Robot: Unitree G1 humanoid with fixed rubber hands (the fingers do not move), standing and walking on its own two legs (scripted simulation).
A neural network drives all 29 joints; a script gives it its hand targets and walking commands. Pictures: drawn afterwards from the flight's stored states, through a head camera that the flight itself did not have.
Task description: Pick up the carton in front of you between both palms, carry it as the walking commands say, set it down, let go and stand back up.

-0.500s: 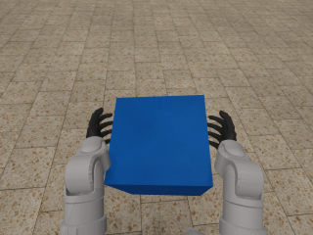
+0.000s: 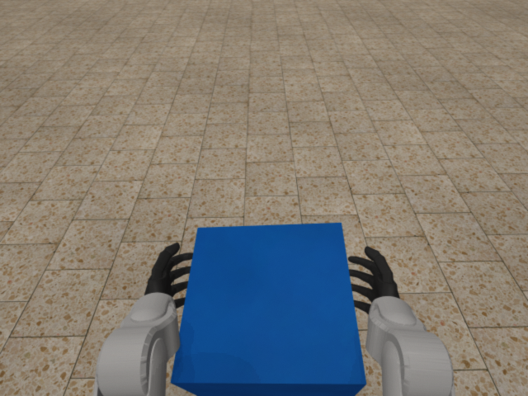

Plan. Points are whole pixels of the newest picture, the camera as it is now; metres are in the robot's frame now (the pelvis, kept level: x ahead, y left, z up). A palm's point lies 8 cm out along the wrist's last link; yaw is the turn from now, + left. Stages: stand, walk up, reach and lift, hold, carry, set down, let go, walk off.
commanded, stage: carry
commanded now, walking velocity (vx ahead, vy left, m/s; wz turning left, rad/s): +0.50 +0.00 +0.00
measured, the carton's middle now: (274, 322) +0.25 +0.00 -0.02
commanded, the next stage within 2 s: none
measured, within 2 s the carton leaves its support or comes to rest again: neither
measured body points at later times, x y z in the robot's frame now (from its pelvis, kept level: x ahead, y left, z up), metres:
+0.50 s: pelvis +0.32 +0.04 +0.00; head +0.32 +0.06 +0.45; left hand +0.58 +0.17 +0.09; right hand +0.56 -0.12 +0.09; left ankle +0.29 +0.12 -0.75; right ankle +0.41 -0.13 -0.69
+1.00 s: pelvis +0.65 -0.03 +0.00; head +0.66 -0.05 +0.45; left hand +0.90 +0.12 +0.08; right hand +0.91 -0.18 +0.07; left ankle +0.71 +0.12 -0.69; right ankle +0.61 -0.10 -0.75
